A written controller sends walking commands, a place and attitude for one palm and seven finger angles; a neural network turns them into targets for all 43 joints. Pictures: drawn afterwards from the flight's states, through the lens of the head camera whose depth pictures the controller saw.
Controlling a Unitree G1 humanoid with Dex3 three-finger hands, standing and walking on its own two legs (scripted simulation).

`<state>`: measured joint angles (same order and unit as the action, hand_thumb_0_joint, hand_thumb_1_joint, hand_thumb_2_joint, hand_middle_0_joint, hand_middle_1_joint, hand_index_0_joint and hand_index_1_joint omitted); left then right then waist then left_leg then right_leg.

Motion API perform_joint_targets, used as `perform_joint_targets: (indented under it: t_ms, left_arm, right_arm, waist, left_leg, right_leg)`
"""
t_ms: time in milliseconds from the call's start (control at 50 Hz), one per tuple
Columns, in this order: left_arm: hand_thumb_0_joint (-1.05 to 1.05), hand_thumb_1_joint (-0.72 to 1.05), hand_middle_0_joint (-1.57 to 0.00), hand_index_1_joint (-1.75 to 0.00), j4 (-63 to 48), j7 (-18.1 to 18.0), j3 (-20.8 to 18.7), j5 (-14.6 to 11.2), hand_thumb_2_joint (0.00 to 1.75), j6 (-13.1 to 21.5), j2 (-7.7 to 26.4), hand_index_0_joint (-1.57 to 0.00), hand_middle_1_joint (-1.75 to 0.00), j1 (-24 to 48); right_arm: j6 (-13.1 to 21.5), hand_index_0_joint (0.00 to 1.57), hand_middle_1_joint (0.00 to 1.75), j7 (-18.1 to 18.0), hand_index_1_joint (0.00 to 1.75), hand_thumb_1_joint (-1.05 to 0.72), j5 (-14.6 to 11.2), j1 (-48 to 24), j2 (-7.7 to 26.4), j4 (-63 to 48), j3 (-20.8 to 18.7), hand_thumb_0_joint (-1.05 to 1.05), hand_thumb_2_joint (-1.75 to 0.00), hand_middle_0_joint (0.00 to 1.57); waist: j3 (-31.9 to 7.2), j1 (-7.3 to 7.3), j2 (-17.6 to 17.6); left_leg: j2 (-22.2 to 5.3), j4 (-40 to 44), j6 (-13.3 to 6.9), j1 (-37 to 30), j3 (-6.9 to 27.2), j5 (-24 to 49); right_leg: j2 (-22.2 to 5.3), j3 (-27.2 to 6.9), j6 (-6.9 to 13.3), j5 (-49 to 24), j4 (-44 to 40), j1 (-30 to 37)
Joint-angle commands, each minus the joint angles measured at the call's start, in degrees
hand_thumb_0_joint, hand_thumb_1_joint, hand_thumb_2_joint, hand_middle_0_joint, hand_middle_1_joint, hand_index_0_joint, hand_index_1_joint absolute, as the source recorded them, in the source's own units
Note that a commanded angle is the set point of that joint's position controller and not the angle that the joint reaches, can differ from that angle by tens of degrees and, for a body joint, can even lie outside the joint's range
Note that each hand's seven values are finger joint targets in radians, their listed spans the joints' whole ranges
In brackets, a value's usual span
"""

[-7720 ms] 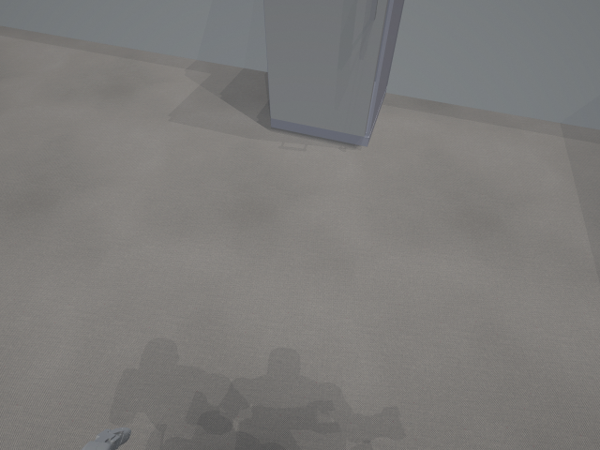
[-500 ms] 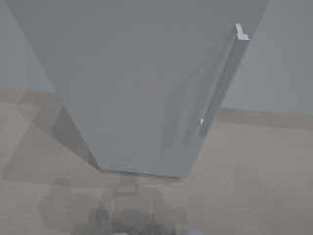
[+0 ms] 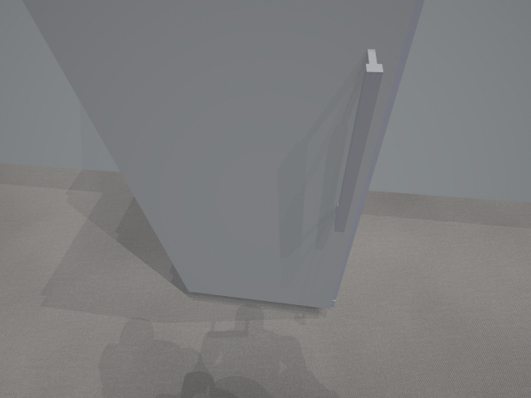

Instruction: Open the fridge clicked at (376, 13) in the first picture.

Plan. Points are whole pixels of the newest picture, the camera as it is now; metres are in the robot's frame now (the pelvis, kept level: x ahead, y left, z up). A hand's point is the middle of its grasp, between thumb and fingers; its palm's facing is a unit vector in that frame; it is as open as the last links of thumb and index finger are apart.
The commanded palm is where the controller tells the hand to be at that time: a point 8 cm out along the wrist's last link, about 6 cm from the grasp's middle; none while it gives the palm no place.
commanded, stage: come to a stop and stand still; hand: right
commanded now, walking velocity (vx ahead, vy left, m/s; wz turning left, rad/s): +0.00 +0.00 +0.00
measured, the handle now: (352, 159) +0.49 -0.11 +0.08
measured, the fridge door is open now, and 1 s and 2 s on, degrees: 0 0 0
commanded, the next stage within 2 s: look again from close up in 1.10 s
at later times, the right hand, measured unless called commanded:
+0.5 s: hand out of the picture -0.01 -0.09 -0.19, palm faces +0.05 +0.99 -0.16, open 7.3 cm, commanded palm none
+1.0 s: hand out of the picture +0.02 -0.11 -0.19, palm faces +0.06 +0.98 -0.18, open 7.4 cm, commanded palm none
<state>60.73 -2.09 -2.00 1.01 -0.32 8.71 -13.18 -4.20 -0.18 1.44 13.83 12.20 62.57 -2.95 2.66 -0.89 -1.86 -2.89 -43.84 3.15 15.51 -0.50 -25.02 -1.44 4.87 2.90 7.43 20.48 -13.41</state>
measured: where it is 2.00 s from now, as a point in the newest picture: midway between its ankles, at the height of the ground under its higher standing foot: outside the picture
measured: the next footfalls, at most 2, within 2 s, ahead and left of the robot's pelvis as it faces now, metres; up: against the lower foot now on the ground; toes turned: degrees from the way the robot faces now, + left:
left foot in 0.12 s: +0.00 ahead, +0.16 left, +0.00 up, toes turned +2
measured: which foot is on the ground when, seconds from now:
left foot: up 0.00-0.10, down 0.12-1.00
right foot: down 0.00-1.00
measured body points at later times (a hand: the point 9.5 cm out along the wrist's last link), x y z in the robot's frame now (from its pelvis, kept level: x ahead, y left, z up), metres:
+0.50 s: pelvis +0.00 +0.06 -0.01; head +0.01 +0.06 +0.44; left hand -0.05 +0.26 -0.17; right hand -0.02 -0.15 -0.17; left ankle -0.04 +0.16 -0.75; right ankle +0.04 -0.09 -0.75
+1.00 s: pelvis +0.03 +0.05 -0.01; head +0.05 +0.05 +0.44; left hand +0.05 +0.28 -0.17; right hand +0.02 -0.16 -0.17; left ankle -0.04 +0.16 -0.75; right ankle +0.04 -0.09 -0.75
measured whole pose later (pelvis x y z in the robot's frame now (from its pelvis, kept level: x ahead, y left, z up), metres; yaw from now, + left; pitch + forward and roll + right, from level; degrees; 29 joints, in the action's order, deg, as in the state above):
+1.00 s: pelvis +0.03 +0.05 -0.01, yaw -1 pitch -1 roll -1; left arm 65.4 -2.4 -0.4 0.3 0.2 8.9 -13.0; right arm 0.1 -2.0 0.7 16.3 7.9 64.6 -0.6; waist 2.8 0.5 -0.7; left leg -0.5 -23.3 -0.7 2.7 -3.2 -19.2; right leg -2.5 2.6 -1.8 12.2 24.8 -11.1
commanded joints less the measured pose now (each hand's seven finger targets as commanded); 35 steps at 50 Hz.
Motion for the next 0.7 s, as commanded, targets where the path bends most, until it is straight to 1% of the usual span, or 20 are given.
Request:
perform_joint_targets:
  t_ms: [0, 40, 60, 80, 100, 120, 140, 160, 180, 200, 220, 260, 300, 360, 380, 460, 480, 540, 580, 680]
  left_arm:
    - [0.0, 0.9, -0.2, -0.3, -0.01, 0.03, -2.48, 0.27, 0.9, 0.27, 10.38, -0.2, -0.3, -3.18]
    - [0.0, 0.9, -0.2, -0.3, 0.43, 0.17, -2.43, -0.09, 0.9, 0.11, 9.49, -0.2, -0.3, -2.33]
    - [0.0, 0.9, -0.2, -0.3, 0.85, 0.46, -2.16, -0.44, 0.9, 0.14, 7.62, -0.2, -0.3, -2.85]
    - [0.0, 0.9, -0.2, -0.3, 0.96, 0.69, -1.55, -0.76, 0.9, 0.13, 4.95, -0.2, -0.3, -3.95]
    - [0.0, 0.9, -0.2, -0.3, 0.82, 0.98, -0.56, -0.81, 0.9, -0.07, 2.59, -0.2, -0.3, -3.86]
    - [0.0, 0.9, -0.2, -0.3, 0.97, 1.16, -0.13, -0.26, 0.9, -0.4, 2.19, -0.2, -0.3, -4.16]
    - [0.0, 0.9, -0.2, -0.3, 1.42, 1.09, -0.06, 0.23, 0.9, -0.86, 2.61, -0.2, -0.3, -4.36]
    - [0.0, 0.9, -0.2, -0.3, 2.03, 1.01, 0.05, 0.29, 0.9, -0.81, 2.64, -0.2, -0.3, -5.48]
    - [0.0, 0.9, -0.2, -0.3, 3.09, 0.95, 0.36, 0.22, 0.9, -0.44, 2.43, -0.2, -0.3, -7.47]
    - [0.0, 0.9, -0.2, -0.3, 3.97, 0.86, 0.58, 0.13, 0.9, -0.08, 2.32, -0.2, -0.3, -9.02]
    - [0.0, 0.9, -0.2, -0.3, 4.36, 0.7, 0.67, 0.02, 0.9, 0.18, 2.81, -0.2, -0.3, -9.02]
    - [0.0, 0.9, -0.2, -0.3, 4.73, 0.62, 0.54, -0.17, 0.9, 0.04, 3.2, -0.2, -0.3, -8.93]
    - [0.0, 0.9, -0.2, -0.3, 5.0, 0.47, 0.75, -0.19, 0.9, 0.05, 2.6, -0.2, -0.3, -8.84]
    - [0.0, 0.9, -0.2, -0.3, 5.31, 0.19, 0.82, -0.26, 0.9, 0.16, 2.39, -0.2, -0.3, -8.75]
    - [0.0, 0.9, -0.2, -0.3, 5.19, 0.12, 0.8, -0.32, 0.9, 0.23, 2.24, -0.2, -0.3, -8.68]
    - [0.0, 0.9, -0.2, -0.3, 5.29, -0.03, 0.66, -0.39, 0.9, 0.35, 2.04, -0.2, -0.3, -8.41]
    - [0.0, 0.9, -0.2, -0.3, 5.26, -0.05, 0.68, -0.41, 0.9, 0.39, 2.03, -0.2, -0.3, -8.56]
    - [0.0, 0.9, -0.2, -0.3, 5.25, -0.17, 0.68, -0.45, 0.9, 0.58, 2.08, -0.2, -0.3, -7.98]
    - [0.0, 0.9, -0.2, -0.3, 5.09, -0.24, 0.64, -0.49, 0.9, 0.75, 2.3, -0.2, -0.3, -7.61]
    - [0.0, 0.9, -0.2, -0.3, 4.71, -0.4, 0.63, -0.58, 0.9, 0.93, 2.88, -0.2, -0.3, -5.97]
  right_arm:
    - [2.17, 0.2, 0.3, -0.7, 0.3, -0.9, -0.59, 2.32, 0.34, -1.87, 0.62, 0.0, -0.9, 0.2]
    - [2.63, 0.2, 0.3, -1.06, 0.3, -0.9, -0.63, 6.34, 0.15, 0.08, 0.75, 0.0, -0.9, 0.2]
    - [3.2, 0.2, 0.3, -1.42, 0.3, -0.9, -0.51, 7.26, 1.49, 0.49, 0.82, 0.0, -0.9, 0.2]
    - [3.76, 0.2, 0.3, -1.77, 0.3, -0.9, -0.35, 6.42, 3.34, 0.39, 0.71, 0.0, -0.9, 0.2]
    - [4.06, 0.2, 0.3, -1.84, 0.3, -0.9, -0.52, 4.21, 5.12, -0.16, 0.81, 0.0, -0.9, 0.2]
    - [4.37, 0.2, 0.3, -1.79, 0.3, -0.9, -0.74, 1.97, 5.96, -0.76, 0.75, 0.0, -0.9, 0.2]
    - [4.53, 0.2, 0.3, -1.88, 0.3, -0.9, -0.8, 0.67, 5.63, -1.05, 0.55, 0.0, -0.9, 0.2]
    - [4.5, 0.2, 0.3, -1.94, 0.3, -0.9, -0.78, 0.24, 3.88, -0.83, 1.05, 0.0, -0.9, 0.2]
    - [4.59, 0.2, 0.3, -1.88, 0.3, -0.9, -0.96, 0.08, 2.86, -0.82, 1.34, 0.0, -0.9, 0.2]
    - [4.74, 0.2, 0.3, -1.83, 0.3, -0.9, -1.21, 0.58, 2.37, -0.7, 1.44, 0.0, -0.9, 0.2]
    - [4.85, 0.2, 0.3, -1.8, 0.3, -0.9, -1.41, 1.79, 1.79, -0.48, 1.59, 0.0, -0.9, 0.2]
    - [4.58, 0.2, 0.3, -1.91, 0.3, -0.9, -1.26, 2.67, 1.62, -0.23, 1.52, 0.0, -0.9, 0.2]
    - [4.4, 0.2, 0.3, -1.91, 0.3, -0.9, -1.39, 3.19, 1.46, 0.14, 1.46, 0.0, -0.9, 0.2]
    - [4.43, 0.2, 0.3, -1.95, 0.3, -0.9, -1.39, 4.98, 0.71, 0.78, 1.49, 0.0, -0.9, 0.2]
    - [4.48, 0.2, 0.3, -1.96, 0.3, -0.9, -1.41, 5.43, 0.5, 0.91, 1.56, 0.0, -0.9, 0.2]
    - [4.69, 0.2, 0.3, -2.06, 0.3, -0.9, -1.27, 6.53, -0.02, 1.21, 1.53, 0.0, -0.9, 0.2]
    - [4.74, 0.2, 0.3, -2.09, 0.3, -0.9, -1.26, 6.31, -0.11, 1.2, 1.52, 0.0, -0.9, 0.2]
    - [4.77, 0.2, 0.3, -2.14, 0.3, -0.9, -1.26, 6.76, -0.53, 1.41, 1.47, 0.0, -0.9, 0.2]
    - [4.88, 0.2, 0.3, -2.16, 0.3, -0.9, -1.15, 7.57, -0.65, 1.5, 1.51, 0.0, -0.9, 0.2]
    - [5.04, 0.2, 0.3, -2.32, 0.3, -0.9, -1.04, 8.39, -0.67, 1.72, 1.5, 0.0, -0.9, 0.2]
  waist:
    - [-3.73, -0.51, 11.87]
    - [-3.43, 1.41, 10.37]
    - [-2.56, 1.75, 7.45]
    - [-1.48, 1.0, 1.95]
    - [0.47, 0.19, -2.93]
    - [1.36, -0.36, -7.54]
    - [4.6, 0.04, -13.27]
    - [6.57, -0.64, -12.09]
    - [5.71, -1.31, -8.13]
    - [4.13, -1.36, -5.61]
    - [3.23, -0.91, -3.6]
    - [4.06, -0.49, -1.64]
    - [5.26, -0.3, 0.98]
    - [5.05, 0.31, 1.35]
    - [4.31, 0.27, 1.79]
    - [3.03, 0.4, 0.97]
    - [2.97, 0.12, 0.89]
    - [2.43, 0.24, 1.83]
    - [1.1, 0.42, 1.77]
    - [0.19, 0.64, 1.58]
  left_leg:
    - [1.14, 10.91, -1.43, -1.22, -2.25, 2.03]
    - [1.26, 20.85, -1.75, -7.77, -3.81, 10.1]
    - [-0.32, 26.3, -2.15, -11.04, -1.61, 12.33]
    - [-6.0, 29.09, -4.12, -11.35, 4.89, 8.25]
    - [-10.59, 32.54, -6.38, -5.52, 8.96, 1.81]
    - [-11.39, 34.85, -7.31, 1.37, 10.43, -4.55]
    - [-10.35, 36.64, -7.55, 6.01, 10.45, -7.28]
    - [-8.96, 35.78, -7.44, 7.12, 9.14, -4.22]
    - [-7.61, 33.14, -7.14, 5.7, 7.21, 0.64]
    - [-6.21, 30.61, -6.58, 3.4, 5.43, 4.43]
    - [-5.13, 29.21, -5.98, 2.42, 4.51, 6.27]
    - [-4.39, 29.75, -5.54, 2.5, 4.25, 2.84]
    - [-3.89, 28.96, -5.22, 2.43, 3.97, 3.57]
    - [-3.39, 28.38, -5.06, 1.23, 3.54, 5.85]
    - [-3.52, 28.24, -5.02, 0.82, 3.6, 6.9]
    - [-3.44, 27.84, -5.01, -0.49, 3.38, 9.95]
    - [-3.37, 27.56, -5.01, -0.78, 3.28, 10.55]
    - [-3.19, 26.87, -4.87, -1.47, 2.75, 12.24]
    - [-3.2, 26.15, -4.73, -2.77, 2.43, 15.87]
    - [-3.38, 24.94, -4.52, -4.33, 2.0, 22.31]
  right_leg:
    - [-12.8, -15.0, 3.89, 7.45, -8.58, 3.92]
    - [-10.52, -12.41, 1.63, 10.89, -7.17, 0.17]
    - [-8.28, -10.66, -0.19, 10.66, -4.32, -2.41]
    - [-5.22, -7.25, -2.58, 11.82, -0.06, -5.98]
    - [-2.2, -4.3, -3.99, 11.73, 2.58, -4.98]
    - [-1.55, -3.44, -4.05, 9.75, 4.39, -1.52]
    - [-1.82, -3.37, -3.88, 8.66, 6.78, -0.44]
    - [-2.31, -3.45, -3.7, 6.09, 6.87, 0.56]
    - [-2.6, -3.65, -3.61, 3.06, 5.61, 1.74]
    - [-2.92, -4.07, -3.6, 0.65, 3.9, 2.63]
    - [-3.49, -4.48, -3.64, -0.59, 2.9, 3.33]
    - [-4.07, -4.63, -3.91, 0.97, 2.99, 2.73]
    - [-4.0, -5.0, -3.84, 0.61, 2.34, 1.88]
    - [-4.35, -5.14, -3.6, -0.18, 2.09, 2.18]
    - [-4.36, -5.11, -3.54, -0.7, 2.23, 2.44]
    - [-4.54, -4.9, -3.51, -2.14, 2.65, 3.53]
    - [-4.45, -5.01, -3.53, -2.48, 2.74, 3.39]
    - [-4.65, -5.14, -3.34, -3.31, 2.49, 3.96]
    - [-4.88, -5.18, -3.16, -5.46, 2.87, 4.62]
    - [-5.12, -5.0, -3.05, -8.39, 3.56, 5.88]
